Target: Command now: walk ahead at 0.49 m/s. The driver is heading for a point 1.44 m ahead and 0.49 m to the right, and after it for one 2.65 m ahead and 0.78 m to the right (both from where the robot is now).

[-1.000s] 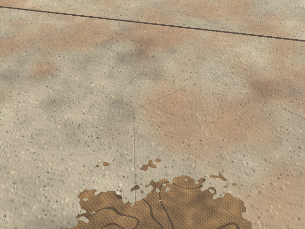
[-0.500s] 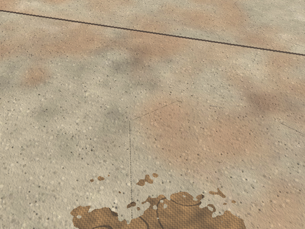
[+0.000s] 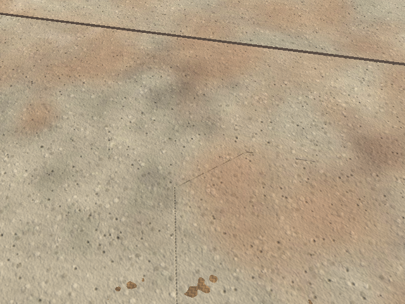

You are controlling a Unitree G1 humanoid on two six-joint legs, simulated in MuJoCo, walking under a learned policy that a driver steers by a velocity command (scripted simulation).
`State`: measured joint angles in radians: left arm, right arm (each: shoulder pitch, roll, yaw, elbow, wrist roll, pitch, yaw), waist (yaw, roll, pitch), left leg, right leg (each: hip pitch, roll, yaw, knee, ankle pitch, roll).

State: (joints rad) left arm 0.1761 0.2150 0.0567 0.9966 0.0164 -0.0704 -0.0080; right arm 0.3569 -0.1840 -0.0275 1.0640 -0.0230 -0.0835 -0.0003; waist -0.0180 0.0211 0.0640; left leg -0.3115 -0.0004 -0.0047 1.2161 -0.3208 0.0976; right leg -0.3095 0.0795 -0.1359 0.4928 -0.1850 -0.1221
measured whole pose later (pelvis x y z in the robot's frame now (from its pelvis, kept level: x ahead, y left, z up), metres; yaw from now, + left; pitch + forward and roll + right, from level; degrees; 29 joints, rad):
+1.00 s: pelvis +0.54 -0.04 -0.02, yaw -21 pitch +1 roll +0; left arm 0.06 0.21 0.07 0.83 0.04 -0.03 -0.03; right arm 0.40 -0.20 -0.05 1.00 -0.02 -0.06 -0.02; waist -0.02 0.01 0.07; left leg -0.09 0.10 0.23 0.92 -0.47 0.00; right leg -0.45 0.06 -0.13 0.63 -0.20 -0.17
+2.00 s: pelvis +0.99 -0.30 +0.00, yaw -43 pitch +2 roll +2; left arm 0.04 0.22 0.00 0.74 0.04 -0.05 -0.04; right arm 0.45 -0.23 -0.04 0.93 -0.01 -0.07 0.02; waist -0.08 -0.02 0.02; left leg 0.02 -0.02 0.06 0.30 -0.34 0.01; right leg -0.45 -0.03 -0.05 0.53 -0.15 -0.06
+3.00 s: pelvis +1.34 -0.55 +0.01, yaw -11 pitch +1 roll +0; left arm 0.12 0.26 0.03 0.75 0.02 0.02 0.02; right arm 0.31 -0.29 -0.07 0.79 -0.01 0.02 -0.01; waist -0.05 -0.03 0.07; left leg -0.19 -0.17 -0.14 0.42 -0.23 0.11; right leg -0.58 -0.04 0.05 0.87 -0.25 0.05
